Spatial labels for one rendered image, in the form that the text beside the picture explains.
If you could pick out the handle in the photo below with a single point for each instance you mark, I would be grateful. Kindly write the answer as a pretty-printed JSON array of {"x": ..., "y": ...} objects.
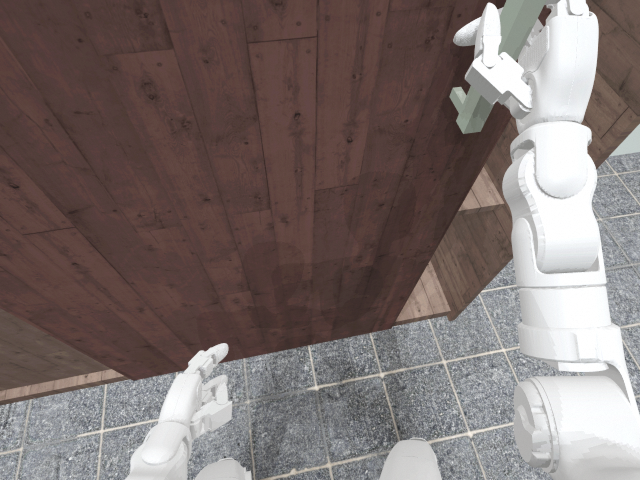
[{"x": 517, "y": 20}]

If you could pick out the robot left forearm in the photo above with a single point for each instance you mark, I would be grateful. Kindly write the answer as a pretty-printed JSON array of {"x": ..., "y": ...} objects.
[{"x": 164, "y": 455}]

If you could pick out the wardrobe door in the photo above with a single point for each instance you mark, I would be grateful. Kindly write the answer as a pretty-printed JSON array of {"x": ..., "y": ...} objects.
[
  {"x": 269, "y": 174},
  {"x": 30, "y": 356}
]

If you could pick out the right robot hand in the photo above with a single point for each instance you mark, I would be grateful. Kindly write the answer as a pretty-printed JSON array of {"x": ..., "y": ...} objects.
[{"x": 559, "y": 62}]

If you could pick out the robot left thigh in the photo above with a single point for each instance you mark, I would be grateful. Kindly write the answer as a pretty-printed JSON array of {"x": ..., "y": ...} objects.
[{"x": 224, "y": 470}]

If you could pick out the robot right thigh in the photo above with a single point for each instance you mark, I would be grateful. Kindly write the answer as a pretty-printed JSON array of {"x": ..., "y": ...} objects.
[{"x": 411, "y": 460}]

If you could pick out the left robot hand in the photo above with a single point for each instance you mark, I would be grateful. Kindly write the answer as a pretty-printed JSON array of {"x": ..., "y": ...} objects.
[{"x": 192, "y": 403}]

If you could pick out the right robot upper arm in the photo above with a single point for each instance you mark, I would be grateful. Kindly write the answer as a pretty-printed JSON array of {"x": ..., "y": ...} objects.
[{"x": 577, "y": 428}]

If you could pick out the robot right forearm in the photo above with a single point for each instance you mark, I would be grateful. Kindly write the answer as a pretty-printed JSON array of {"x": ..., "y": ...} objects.
[{"x": 558, "y": 257}]

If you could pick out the robot thigh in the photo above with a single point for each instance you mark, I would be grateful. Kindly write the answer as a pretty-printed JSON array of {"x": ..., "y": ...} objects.
[
  {"x": 224, "y": 470},
  {"x": 411, "y": 460}
]

